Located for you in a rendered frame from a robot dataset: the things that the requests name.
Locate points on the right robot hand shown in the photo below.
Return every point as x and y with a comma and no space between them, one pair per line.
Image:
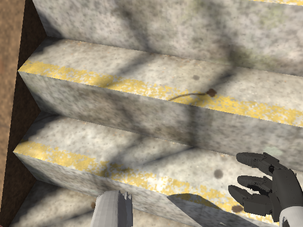
275,195

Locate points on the robot left thigh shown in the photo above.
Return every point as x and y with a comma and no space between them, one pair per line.
113,209

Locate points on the right robot forearm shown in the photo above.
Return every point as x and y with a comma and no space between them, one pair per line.
291,217

